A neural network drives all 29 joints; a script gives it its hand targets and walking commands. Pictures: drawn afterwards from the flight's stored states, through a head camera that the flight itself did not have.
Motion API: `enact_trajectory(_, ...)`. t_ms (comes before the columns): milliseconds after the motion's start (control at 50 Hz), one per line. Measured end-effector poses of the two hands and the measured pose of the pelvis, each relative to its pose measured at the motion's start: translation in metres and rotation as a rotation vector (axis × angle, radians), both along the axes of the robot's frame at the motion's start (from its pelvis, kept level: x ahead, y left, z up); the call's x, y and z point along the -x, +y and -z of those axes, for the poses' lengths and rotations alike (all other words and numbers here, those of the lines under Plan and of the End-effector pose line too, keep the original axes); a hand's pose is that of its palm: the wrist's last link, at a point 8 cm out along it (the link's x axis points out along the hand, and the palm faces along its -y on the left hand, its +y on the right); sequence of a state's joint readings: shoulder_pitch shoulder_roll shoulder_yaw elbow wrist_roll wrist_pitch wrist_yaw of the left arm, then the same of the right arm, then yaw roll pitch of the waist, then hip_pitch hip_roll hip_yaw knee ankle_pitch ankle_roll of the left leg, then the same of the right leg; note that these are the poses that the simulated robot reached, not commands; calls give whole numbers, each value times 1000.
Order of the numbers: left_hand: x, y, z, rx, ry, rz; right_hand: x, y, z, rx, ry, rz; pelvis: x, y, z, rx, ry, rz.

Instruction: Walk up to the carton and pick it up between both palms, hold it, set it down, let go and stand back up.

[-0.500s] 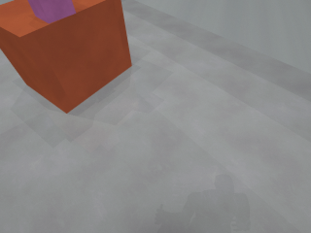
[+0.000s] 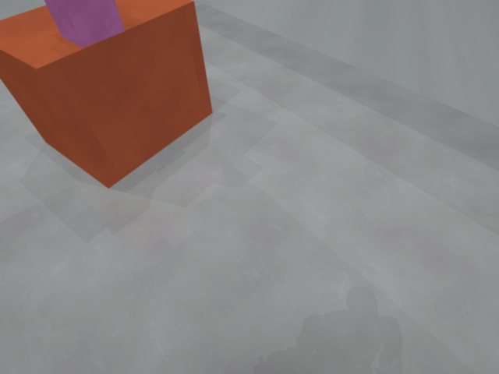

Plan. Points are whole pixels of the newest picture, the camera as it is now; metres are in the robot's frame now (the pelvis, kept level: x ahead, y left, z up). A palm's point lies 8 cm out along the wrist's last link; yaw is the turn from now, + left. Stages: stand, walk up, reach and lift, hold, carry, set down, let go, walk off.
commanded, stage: stand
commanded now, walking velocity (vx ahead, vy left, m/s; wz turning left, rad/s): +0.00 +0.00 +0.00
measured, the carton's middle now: (80, 3) +1.49 +0.78 +0.06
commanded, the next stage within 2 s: walk up in 0.24 s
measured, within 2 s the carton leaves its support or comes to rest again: neither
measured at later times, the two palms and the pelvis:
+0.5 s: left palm out of the picture +0.00 +0.22 -0.14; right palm out of the picture +0.00 -0.22 -0.15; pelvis +0.00 +0.00 +0.00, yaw +5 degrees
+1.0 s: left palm (29, 372) +0.16 +0.41 -0.10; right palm (377, 297) +0.29 -0.20 -0.10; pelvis +0.12 +0.08 -0.04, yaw +22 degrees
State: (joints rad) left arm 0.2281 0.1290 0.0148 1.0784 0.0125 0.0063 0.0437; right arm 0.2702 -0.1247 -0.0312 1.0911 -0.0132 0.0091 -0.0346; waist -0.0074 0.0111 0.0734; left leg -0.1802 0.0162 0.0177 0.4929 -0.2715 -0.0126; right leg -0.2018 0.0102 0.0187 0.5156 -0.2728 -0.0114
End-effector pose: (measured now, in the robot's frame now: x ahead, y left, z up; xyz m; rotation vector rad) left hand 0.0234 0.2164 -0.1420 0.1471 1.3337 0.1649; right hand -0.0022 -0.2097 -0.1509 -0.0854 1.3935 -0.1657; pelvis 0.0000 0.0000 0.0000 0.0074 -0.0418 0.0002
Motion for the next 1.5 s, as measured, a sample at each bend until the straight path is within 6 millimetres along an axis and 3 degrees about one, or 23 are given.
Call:
enact_trajectory(120,10,-5,0,7,26,-6,11,4,1,-14,38,4,0,-2,-1,1,-6,0)
enact_trajectory(420,35,-18,4,31,97,-10,19,1,1,-6,59,-7,2,-5,-1,-1,-8,1)
enact_trajectory(480,25,-2,1,3,-10,-58,10,-9,-2,4,32,-70,3,-5,2,10,-5,-65)
enact_trajectory(540,14,32,-9,-78,-149,-106,-29,-28,-11,55,-37,-181,3,0,4,25,-14,-140)
enact_trajectory(640,6,101,-29,-214,-280,-143,-135,-48,-45,160,-249,-336,-8,18,7,30,-32,-231)
enact_trajectory(740,-11,176,-31,-307,-362,-167,-233,-31,-85,262,-462,-467,-38,50,24,12,-40,-304)
enact_trajectory(780,-25,199,-22,-318,-389,-171,-257,-24,-85,320,-530,-502,-48,64,41,-8,-34,-322)
enact_trajectory(820,-46,211,-20,-301,-427,-179,-265,-16,-80,347,-540,-511,-57,71,49,-27,-34,-338)
enact_trajectory(920,-106,207,-33,-254,-518,-119,-274,5,-66,325,-501,-537,-87,79,44,-45,-42,-363)
enact_trajectory(1040,-152,190,-47,-234,-506,-87,-308,14,-46,255,-449,-567,-139,78,40,-33,-41,-394)
enact_trajectory(1120,-169,186,-49,-299,-501,-132,-363,10,-25,223,-423,-608,-187,70,51,-8,-47,-429)
enact_trajectory(1200,-153,182,-41,-370,-441,-251,-439,26,-17,202,-443,-679,-223,67,60,7,-58,-500)
enact_trajectory(1340,-111,160,-43,-376,-257,-430,-572,104,-51,142,-569,-858,-276,84,40,21,-73,-603)
enact_trajectory(1440,-91,153,-37,-342,-142,-530,-647,190,-81,85,-665,-991,-311,105,32,14,-67,-659)
enact_trajectory(1500,-91,159,-25,-304,-94,-583,-681,244,-94,57,-731,-1068,-334,124,36,6,-55,-693)
